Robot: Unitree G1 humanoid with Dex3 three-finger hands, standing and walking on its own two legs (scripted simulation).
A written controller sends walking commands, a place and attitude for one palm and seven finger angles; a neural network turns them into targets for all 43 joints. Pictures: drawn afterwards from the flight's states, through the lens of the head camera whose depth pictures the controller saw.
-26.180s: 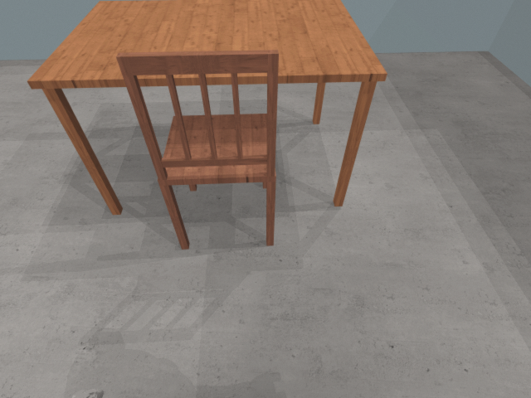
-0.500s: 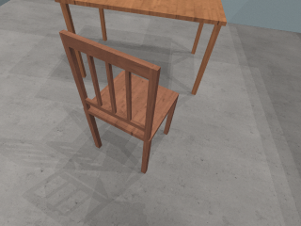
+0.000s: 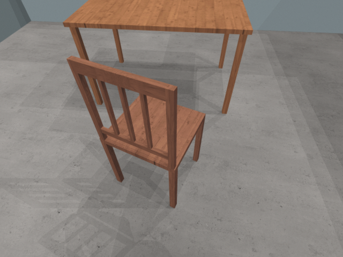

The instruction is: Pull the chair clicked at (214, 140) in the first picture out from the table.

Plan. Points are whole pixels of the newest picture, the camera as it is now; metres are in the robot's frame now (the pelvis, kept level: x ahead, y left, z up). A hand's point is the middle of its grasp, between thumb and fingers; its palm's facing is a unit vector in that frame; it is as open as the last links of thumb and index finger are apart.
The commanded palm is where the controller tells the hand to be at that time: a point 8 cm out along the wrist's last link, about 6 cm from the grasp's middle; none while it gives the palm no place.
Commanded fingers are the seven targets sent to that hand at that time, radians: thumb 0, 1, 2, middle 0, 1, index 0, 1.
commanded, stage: let the arm hang, fingers relaxed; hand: left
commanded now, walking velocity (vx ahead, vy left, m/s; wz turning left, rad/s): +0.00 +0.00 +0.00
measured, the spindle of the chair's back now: (127, 116) +0.62 +0.21 -0.09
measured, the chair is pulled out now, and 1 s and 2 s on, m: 0.58 0.58 0.58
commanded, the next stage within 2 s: look to check the result in 0.26 s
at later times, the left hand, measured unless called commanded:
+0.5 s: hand out of the picture -0.02 +0.13 -0.17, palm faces +0.05 -0.99 -0.16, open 7.3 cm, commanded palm none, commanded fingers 0.00 0.90 0.90 -0.20 -0.30 -0.20 -0.30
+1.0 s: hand out of the picture -0.02 +0.11 -0.17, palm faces +0.05 -0.99 -0.16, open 7.3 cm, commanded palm none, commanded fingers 0.00 0.90 0.90 -0.20 -0.30 -0.20 -0.30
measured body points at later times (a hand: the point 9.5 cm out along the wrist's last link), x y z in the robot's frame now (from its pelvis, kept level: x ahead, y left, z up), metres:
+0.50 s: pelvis +0.00 -0.02 +0.00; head +0.01 -0.03 +0.45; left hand -0.03 +0.18 -0.16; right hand -0.04 -0.22 -0.17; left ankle +0.00 +0.09 -0.74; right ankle -0.01 -0.12 -0.74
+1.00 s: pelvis +0.01 -0.04 +0.00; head +0.02 -0.05 +0.45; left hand -0.02 +0.16 -0.16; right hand -0.03 -0.23 -0.17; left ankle +0.00 +0.09 -0.74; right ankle -0.01 -0.12 -0.74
